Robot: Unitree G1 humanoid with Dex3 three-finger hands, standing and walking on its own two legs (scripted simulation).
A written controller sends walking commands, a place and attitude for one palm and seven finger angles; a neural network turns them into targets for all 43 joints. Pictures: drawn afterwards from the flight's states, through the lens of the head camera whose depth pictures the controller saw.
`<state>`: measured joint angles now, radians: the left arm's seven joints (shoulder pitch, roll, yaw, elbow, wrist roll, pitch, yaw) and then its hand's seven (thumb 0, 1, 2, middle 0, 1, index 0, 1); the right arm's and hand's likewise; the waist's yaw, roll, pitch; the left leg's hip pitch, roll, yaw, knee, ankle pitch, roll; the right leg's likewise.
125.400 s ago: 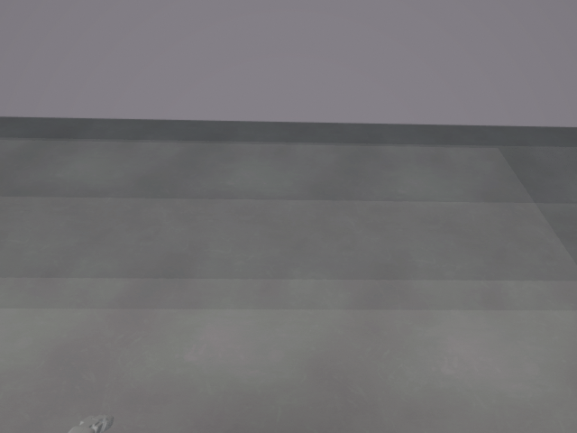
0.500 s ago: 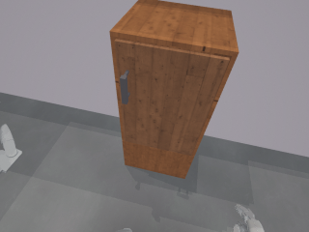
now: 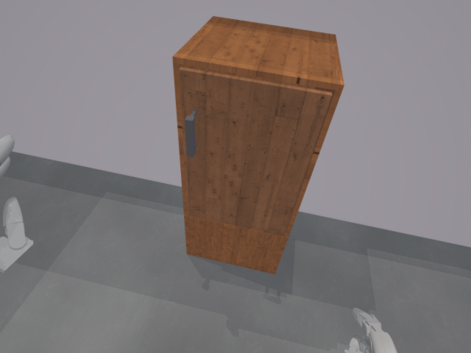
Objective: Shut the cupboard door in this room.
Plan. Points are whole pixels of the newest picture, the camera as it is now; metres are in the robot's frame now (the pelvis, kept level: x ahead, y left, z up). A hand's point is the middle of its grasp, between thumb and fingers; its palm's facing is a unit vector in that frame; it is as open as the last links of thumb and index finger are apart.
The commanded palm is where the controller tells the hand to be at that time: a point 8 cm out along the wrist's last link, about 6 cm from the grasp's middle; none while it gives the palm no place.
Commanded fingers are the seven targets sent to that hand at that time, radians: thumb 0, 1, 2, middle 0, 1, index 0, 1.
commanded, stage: step back with the hand held close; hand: left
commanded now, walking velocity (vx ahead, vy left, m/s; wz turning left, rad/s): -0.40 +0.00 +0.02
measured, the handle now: (192, 133) +0.69 +0.15 +0.00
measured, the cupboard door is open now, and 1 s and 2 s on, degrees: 0 0 0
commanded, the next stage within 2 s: stop stepping back and stand still in 0.02 s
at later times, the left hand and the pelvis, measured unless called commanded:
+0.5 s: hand out of the picture +0.11 +0.30 +0.18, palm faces +0.47 -0.80 -0.36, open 7.4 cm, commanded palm +0.07 +0.33 +0.19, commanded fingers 0.00 0.90 0.90 -0.20 -0.30 -0.20 -0.30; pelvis -0.08 +0.03 -0.01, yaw -2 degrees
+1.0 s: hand out of the picture +0.11 +0.31 +0.16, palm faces +0.47 -0.80 -0.37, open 7.4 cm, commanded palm none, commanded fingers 0.00 0.90 0.90 -0.20 -0.30 -0.20 -0.30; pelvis -0.10 +0.04 +0.00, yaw -3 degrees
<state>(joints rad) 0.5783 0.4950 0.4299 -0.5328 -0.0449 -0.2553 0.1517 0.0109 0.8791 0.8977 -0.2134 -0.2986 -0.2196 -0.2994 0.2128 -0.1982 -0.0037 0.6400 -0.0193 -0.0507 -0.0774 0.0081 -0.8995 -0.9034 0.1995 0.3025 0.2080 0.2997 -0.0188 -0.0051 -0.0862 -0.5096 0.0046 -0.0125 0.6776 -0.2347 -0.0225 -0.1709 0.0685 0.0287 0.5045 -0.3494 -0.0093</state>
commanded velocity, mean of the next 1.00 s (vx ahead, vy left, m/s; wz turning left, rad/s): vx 0.05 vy -0.03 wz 0.00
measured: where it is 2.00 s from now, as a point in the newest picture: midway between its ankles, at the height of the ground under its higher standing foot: outside the picture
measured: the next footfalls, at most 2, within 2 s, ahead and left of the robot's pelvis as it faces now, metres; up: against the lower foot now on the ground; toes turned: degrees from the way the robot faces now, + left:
left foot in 0.04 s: +0.12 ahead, +0.09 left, +0.00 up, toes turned -1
right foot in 0.34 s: -0.09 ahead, -0.05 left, +0.00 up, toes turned -5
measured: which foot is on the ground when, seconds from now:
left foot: up 0.00-0.02, down 0.04-0.36, up 0.38-0.48, down 0.50-1.00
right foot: down 0.00-0.08, up 0.10-0.32, down 0.34-1.00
